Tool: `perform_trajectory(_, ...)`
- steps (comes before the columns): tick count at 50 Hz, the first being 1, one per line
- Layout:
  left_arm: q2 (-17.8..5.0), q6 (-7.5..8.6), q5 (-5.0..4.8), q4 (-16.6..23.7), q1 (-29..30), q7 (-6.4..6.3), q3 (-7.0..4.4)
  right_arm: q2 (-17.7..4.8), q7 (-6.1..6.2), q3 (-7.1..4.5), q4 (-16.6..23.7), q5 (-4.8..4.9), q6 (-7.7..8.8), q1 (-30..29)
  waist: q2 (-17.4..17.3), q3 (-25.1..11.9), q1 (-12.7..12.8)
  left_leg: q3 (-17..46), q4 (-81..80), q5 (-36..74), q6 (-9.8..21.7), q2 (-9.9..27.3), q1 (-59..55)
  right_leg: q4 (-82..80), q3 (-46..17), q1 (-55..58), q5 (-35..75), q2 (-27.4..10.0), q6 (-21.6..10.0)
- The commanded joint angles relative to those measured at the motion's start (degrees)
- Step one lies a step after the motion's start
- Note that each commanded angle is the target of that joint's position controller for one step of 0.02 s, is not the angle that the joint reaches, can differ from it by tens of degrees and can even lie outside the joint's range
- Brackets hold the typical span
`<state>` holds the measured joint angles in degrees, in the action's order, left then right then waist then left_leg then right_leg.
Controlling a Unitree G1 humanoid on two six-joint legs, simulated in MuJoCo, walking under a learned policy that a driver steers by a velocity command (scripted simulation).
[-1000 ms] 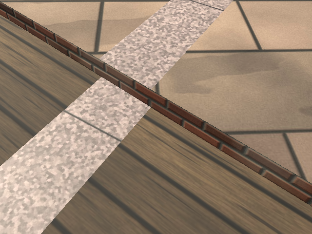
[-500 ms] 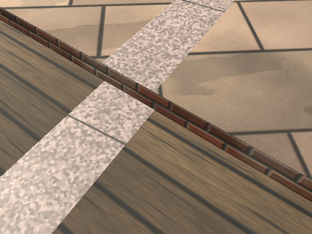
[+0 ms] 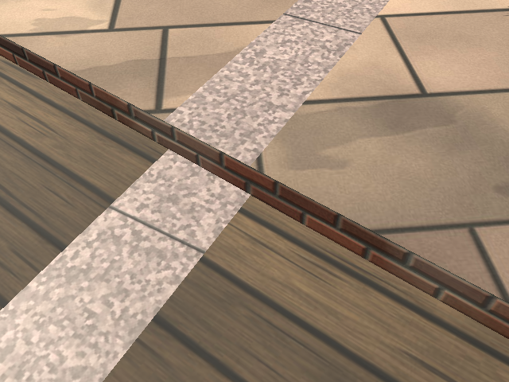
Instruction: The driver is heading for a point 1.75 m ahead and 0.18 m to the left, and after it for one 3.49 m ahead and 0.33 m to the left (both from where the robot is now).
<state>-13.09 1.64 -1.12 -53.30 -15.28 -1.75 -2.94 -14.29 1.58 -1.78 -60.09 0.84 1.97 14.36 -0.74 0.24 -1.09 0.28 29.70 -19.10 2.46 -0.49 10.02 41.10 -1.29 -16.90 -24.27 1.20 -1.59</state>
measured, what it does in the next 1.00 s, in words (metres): walks ahead: left foot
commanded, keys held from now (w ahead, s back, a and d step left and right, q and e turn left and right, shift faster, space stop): w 1.00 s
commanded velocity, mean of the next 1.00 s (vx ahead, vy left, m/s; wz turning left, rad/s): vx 0.44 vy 0.00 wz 0.00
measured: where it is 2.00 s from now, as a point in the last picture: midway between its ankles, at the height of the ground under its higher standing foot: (254, 249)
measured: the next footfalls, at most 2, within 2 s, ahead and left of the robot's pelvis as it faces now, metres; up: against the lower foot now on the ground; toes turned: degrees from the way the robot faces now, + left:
left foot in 0.58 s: +0.44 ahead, +0.10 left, +0.00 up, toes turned +2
right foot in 1.10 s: +0.70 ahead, -0.09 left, +0.00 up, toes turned -4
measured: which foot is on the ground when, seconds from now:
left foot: down 0.00-0.12, up 0.14-0.56, down 0.58-1.00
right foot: down 0.00-0.58, up 0.60-1.00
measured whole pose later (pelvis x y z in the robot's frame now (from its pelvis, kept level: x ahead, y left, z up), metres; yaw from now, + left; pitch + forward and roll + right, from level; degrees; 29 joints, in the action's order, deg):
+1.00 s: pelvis +0.48 +0.02 +0.01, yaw +0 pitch +1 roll +2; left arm -13.8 2.6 2.0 -47.8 -3.8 2.1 -1.3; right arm -13.1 -1.2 -2.0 -57.8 -1.1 5.1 21.4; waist 2.4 1.2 -3.5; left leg -3.0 11.3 -13.4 3.7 -5.1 -0.9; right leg 35.8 1.8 -35.4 1.5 -6.6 -0.6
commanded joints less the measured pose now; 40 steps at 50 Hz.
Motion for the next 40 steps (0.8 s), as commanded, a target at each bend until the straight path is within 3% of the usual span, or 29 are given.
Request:
perform_trajectory(1,-4.94,3.11,-0.67,4.74,5.89,1.03,-0.92,-10.76,-0.02,-2.41,2.99,0.54,1.61,-0.44,-7.26,8.45,-0.82,25.26,-21.25,-19.27,11.52,19.24,0.78,2.63,-0.41,-12.80,-3.90,-4.25,-1.65)
perform_trajectory(3,-4.33,3.79,-0.63,2.59,2.51,1.52,-1.07,-10.91,-0.38,-2.50,4.08,1.57,1.35,-3.86,-6.40,5.92,2.21,15.14,-18.47,-11.36,8.08,13.49,5.58,-10.00,3.53,0.82,4.01,-2.24,-1.97)
perform_trajectory(5,-4.75,3.47,-0.36,-1.96,-6.24,1.55,-2.05,-9.35,-0.66,-2.06,4.29,1.24,1.04,-3.41,-3.85,2.07,5.29,8.75,-10.62,-6.20,5.92,8.55,12.07,-14.33,5.64,16.28,11.60,1.13,-0.76)
perform_trajectory(6,-6.49,3.37,-0.38,-3.13,-11.95,1.27,-2.69,-6.19,-0.98,-1.07,5.02,0.70,1.42,-4.66,2.93,0.59,7.59,3.95,1.98,-1.55,3.31,4.74,17.64,-18.97,-4.04,22.88,6.90,-4.92,-2.77)
perform_trajectory(7,-13.25,3.43,-0.35,-3.44,-17.73,1.16,-4.01,-2.45,-1.21,-0.12,7.22,0.00,2.48,-4.85,18.29,-1.83,8.15,-2.85,21.04,-6.33,-0.42,-1.43,29.06,-27.78,-27.60,30.03,0.17,-18.36,-9.78)
perform_trajectory(8,-11.58,4.21,0.65,-3.71,-17.57,1.85,-3.03,-5.11,-1.27,-0.81,8.46,1.10,3.38,-6.49,15.49,-0.20,7.46,2.60,32.77,-13.50,0.23,-0.88,35.41,-31.96,-39.84,26.85,-7.87,-23.92,-15.19)
perform_trajectory(9,-8.92,4.93,0.78,-2.10,-12.17,2.08,-2.06,-6.80,-1.67,-1.15,8.81,2.31,4.03,-6.80,9.25,4.35,4.99,4.92,37.69,-8.95,1.80,2.92,40.02,-32.15,-35.98,24.77,-10.52,-23.13,-14.49)
perform_trajectory(10,-7.61,5.27,0.84,-0.89,-8.59,2.34,-1.49,-7.05,-2.04,-1.22,8.38,2.34,4.41,-6.36,6.82,5.44,3.75,4.54,38.13,-3.17,2.69,5.00,40.64,-32.49,-29.79,23.31,-7.42,-20.39,-12.42)
perform_trajectory(11,-7.63,5.19,0.79,-0.08,-6.34,2.61,-1.17,-7.22,-2.15,-1.48,8.08,1.41,4.68,-6.32,4.97,5.69,2.91,4.05,36.00,1.45,2.71,6.36,39.93,-33.09,-24.61,22.00,-0.86,-18.38,-10.67)
perform_trajectory(12,-6.65,4.95,0.87,0.04,-5.74,2.65,-0.69,-7.51,-2.38,-1.81,8.11,0.74,4.63,-6.79,4.85,5.71,2.40,3.69,33.07,4.87,2.26,7.48,38.08,-33.58,-19.70,20.80,6.84,-16.63,-9.17)
perform_trajectory(14,-5.68,4.33,1.13,-0.90,-8.47,2.33,-0.21,-5.62,-3.01,-1.62,8.15,0.27,4.17,-7.24,6.09,4.55,2.68,1.34,29.49,8.98,0.70,7.38,35.55,-33.90,-12.77,19.98,18.66,-13.91,-8.42)
perform_trajectory(17,-7.23,3.68,1.12,-1.58,-10.62,1.31,-0.32,-3.38,-3.15,-0.83,10.96,-0.20,3.67,-13.46,4.58,5.57,3.91,-0.86,19.09,14.18,-1.76,6.24,34.57,-34.74,-7.43,17.29,25.86,-12.42,-8.97)
perform_trajectory(19,-8.38,3.60,1.11,-1.70,-11.25,0.82,-0.45,-2.48,-3.28,-0.22,12.87,0.07,3.73,-18.21,5.08,6.40,4.97,-2.21,10.43,19.20,-2.37,4.70,30.14,-36.12,-4.94,13.94,24.84,-11.46,-8.66)
perform_trajectory(22,-8.84,3.70,0.55,-2.87,-13.34,0.60,-0.66,-3.17,-3.75,0.00,14.87,0.59,3.72,-22.29,5.70,8.03,5.45,-2.53,3.83,22.89,-1.75,3.39,26.31,-37.42,-3.89,13.83,23.64,-12.93,-8.61)
perform_trajectory(25,-9.12,3.29,-0.03,-3.39,-12.68,0.55,-1.10,-4.92,-4.52,-0.43,16.29,0.69,4.11,-22.77,5.85,7.62,3.50,-1.18,0.19,20.92,0.72,3.20,25.47,-34.34,-3.13,20.06,29.88,-15.51,-7.40)
perform_trajectory(27,-10.47,2.61,0.43,-2.91,-11.14,0.51,-1.60,-7.27,-4.62,-1.56,15.59,0.63,4.31,-18.04,7.46,2.94,0.29,-2.74,0.41,17.14,2.52,0.77,17.88,-27.17,-2.10,23.38,47.64,-15.91,-6.16)
perform_trajectory(28,-10.69,2.03,0.81,-2.66,-10.35,0.51,-1.68,-9.02,-4.35,-2.68,13.77,0.69,4.16,-11.02,8.20,-1.72,-3.42,-4.25,0.82,15.59,3.87,-1.23,8.92,-18.57,-0.68,22.86,57.66,-14.60,-5.19)
perform_trajectory(29,-9.87,1.59,1.25,-2.12,-10.02,0.51,-1.25,-11.26,-3.85,-3.97,10.82,0.81,3.81,-0.83,7.65,-7.82,-7.84,-3.23,1.43,15.65,5.64,-0.47,-5.38,-6.13,0.87,16.75,57.76,-12.14,-3.45)
perform_trajectory(30,-6.40,1.74,1.95,-0.73,-12.85,0.72,-0.13,-15.35,-3.21,-5.05,8.95,-0.36,3.45,8.53,-1.54,-16.15,-8.43,14.10,1.57,9.38,10.51,12.20,-25.19,14.01,2.79,-0.67,37.27,-7.10,-1.33)
perform_trajectory(31,1.07,3.26,1.16,-1.42,-19.00,1.38,1.97,-16.20,-3.82,-4.87,7.97,-0.65,3.44,10.56,-16.57,-24.24,-4.51,42.45,-9.57,-4.86,18.23,22.96,-36.22,31.17,-2.85,-16.80,-7.31,3.00,0.88)
perform_trajectory(32,-5.54,4.72,-0.54,-0.85,-13.35,1.60,0.46,-11.13,-3.86,-3.54,8.28,0.02,3.75,7.01,-11.09,-17.25,-5.76,42.31,-14.12,-8.85,15.26,20.39,-31.24,37.42,-7.47,-22.95,-6.91,-0.17,-0.45)
perform_trajectory(33,-8.56,5.64,-1.68,1.10,-7.36,1.65,-0.33,-9.06,-3.67,-2.95,9.29,0.11,4.04,1.78,-7.41,-8.59,-4.52,32.55,-14.95,-4.01,12.92,18.99,-21.98,37.21,-5.35,-25.53,-1.54,-3.19,-1.45)
perform_trajectory(34,-8.80,6.02,-1.20,1.63,-4.49,1.11,-0.42,-8.23,-3.69,-2.64,10.26,-0.41,4.41,-2.93,-1.33,-5.18,-2.34,26.01,-16.35,3.32,11.77,17.26,-12.54,34.21,-4.30,-22.32,4.31,-6.34,-1.72)
perform_trajectory(35,-8.55,5.68,-0.30,1.69,-3.63,0.74,-0.92,-6.75,-3.92,-2.23,10.59,-1.17,4.73,-5.21,-0.50,-2.80,-0.40,20.79,-17.65,9.70,11.16,15.27,-5.60,31.31,-3.87,-19.20,7.26,-8.28,-1.60)
perform_trajectory(36,-7.46,4.87,0.03,1.49,-5.15,0.68,-0.99,-5.48,-4.03,-1.79,10.30,-1.75,4.97,-6.03,-1.79,-2.75,1.62,17.46,-19.35,11.77,10.90,13.76,-1.80,29.72,-4.39,-15.74,8.88,-9.69,-1.66)
perform_trajectory(37,-5.99,4.14,0.06,1.44,-6.05,0.65,-0.84,-5.18,-4.15,-1.71,9.88,-1.59,5.08,-5.88,-2.77,-2.30,2.45,15.51,-20.83,12.50,11.29,13.05,0.42,27.90,-4.20,-14.35,9.22,-10.19,-1.45)
perform_trajectory(40,-5.68,2.96,0.63,3.26,-1.96,0.43,-0.94,-7.15,-3.42,-2.01,8.47,-1.05,5.30,-3.36,-2.15,1.13,2.69,10.89,-24.09,14.92,12.30,12.41,3.58,21.03,-2.94,-18.03,12.91,-11.39,0.20)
